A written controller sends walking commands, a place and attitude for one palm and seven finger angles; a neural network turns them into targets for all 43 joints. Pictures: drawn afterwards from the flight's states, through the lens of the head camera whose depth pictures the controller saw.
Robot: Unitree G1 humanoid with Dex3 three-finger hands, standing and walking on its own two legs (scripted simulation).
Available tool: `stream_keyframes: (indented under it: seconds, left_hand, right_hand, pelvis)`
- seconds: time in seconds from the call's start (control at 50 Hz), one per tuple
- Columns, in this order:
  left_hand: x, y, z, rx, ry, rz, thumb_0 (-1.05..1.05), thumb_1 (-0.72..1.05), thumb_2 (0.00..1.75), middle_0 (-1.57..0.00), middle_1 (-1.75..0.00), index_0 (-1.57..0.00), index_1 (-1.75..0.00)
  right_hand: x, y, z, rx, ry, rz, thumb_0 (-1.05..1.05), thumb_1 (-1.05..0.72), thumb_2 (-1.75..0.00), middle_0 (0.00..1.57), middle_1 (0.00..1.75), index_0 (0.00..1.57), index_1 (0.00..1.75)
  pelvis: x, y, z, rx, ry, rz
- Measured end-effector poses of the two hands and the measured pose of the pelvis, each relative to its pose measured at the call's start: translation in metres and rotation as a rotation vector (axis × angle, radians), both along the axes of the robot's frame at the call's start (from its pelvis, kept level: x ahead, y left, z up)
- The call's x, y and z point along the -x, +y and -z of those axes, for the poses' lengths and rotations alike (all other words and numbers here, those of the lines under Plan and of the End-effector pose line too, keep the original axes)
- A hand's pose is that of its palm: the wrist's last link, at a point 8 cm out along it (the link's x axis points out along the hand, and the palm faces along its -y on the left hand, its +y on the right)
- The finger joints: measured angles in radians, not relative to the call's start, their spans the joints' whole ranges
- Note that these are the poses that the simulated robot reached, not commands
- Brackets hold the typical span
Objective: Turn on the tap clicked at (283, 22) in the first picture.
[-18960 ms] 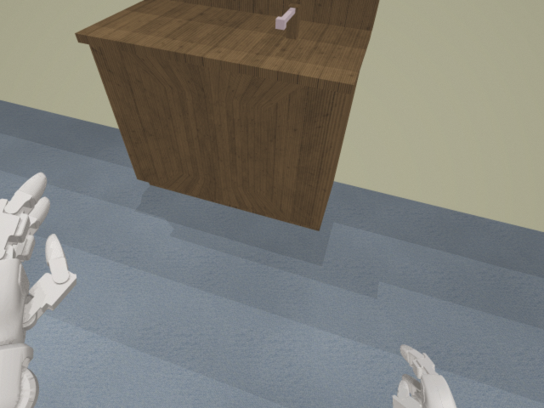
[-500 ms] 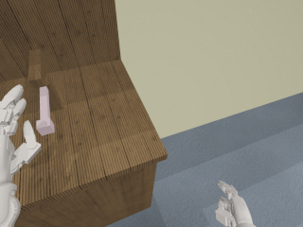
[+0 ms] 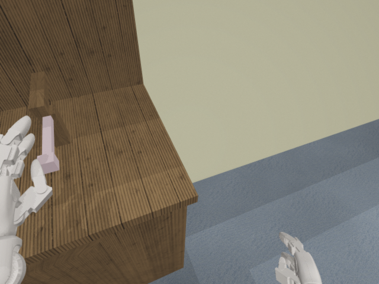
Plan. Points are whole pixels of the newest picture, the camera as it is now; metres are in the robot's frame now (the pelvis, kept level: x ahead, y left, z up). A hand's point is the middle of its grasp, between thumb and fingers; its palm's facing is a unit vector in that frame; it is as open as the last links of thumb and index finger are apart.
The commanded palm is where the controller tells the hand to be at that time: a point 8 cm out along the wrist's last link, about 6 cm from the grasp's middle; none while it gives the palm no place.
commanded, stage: come to a stop and stand still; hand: left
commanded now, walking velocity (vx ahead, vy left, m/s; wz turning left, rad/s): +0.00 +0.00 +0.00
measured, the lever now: (48, 163) +0.30 +0.30 +0.12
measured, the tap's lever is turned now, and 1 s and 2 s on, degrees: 0 0 0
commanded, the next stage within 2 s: look again from close up in 0.86 s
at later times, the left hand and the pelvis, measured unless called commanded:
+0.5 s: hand (51, 198) +0.21 +0.24 +0.14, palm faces +0.26 -0.88 -0.39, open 7.4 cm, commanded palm +0.16 +0.29 +0.17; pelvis +0.00 +0.01 +0.00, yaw -1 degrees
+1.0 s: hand (25, 187) +0.22 +0.28 +0.16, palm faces +0.39 -0.85 -0.34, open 7.4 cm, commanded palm +0.16 +0.31 +0.17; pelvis +0.00 +0.03 +0.00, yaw +0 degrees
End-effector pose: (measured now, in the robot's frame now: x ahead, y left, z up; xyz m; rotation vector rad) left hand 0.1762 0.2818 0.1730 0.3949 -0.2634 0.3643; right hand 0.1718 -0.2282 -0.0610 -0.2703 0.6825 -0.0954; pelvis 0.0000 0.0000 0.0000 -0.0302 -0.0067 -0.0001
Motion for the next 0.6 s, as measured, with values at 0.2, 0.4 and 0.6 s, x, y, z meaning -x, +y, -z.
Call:
stream_keyframes:
  seconds: [0.2,0.4,0.6]
  left_hand:
    - [-0.006,0.019,-0.013,-0.149,-0.008,-0.013,0.01,0.88,0.90,-0.22,-0.30,-0.21,-0.31]
    - [-0.010,0.000,0.008,-0.035,0.015,0.102,0.01,0.89,0.90,-0.21,-0.30,-0.20,-0.30]
    - [-0.006,0.040,0.000,-0.072,-0.066,0.008,0.01,0.88,0.90,-0.22,-0.31,-0.22,-0.31]
  right_hand:
    - [0.008,0.007,0.005,-0.004,0.022,-0.029,0.01,-0.91,-0.90,0.20,0.30,0.20,0.30]
    - [0.026,0.014,0.012,-0.077,0.009,0.013,0.01,-0.91,-0.90,0.21,0.30,0.20,0.30]
    - [0.016,0.023,0.003,-0.002,0.024,-0.005,0.01,-0.91,-0.90,0.21,0.30,0.20,0.30]
  pelvis:
    - [0.006,0.000,0.001,0.000,0.013,-0.014]
    - [0.008,0.014,0.004,-0.008,0.014,0.028]
    - [-0.001,0.016,0.004,-0.003,-0.003,-0.001]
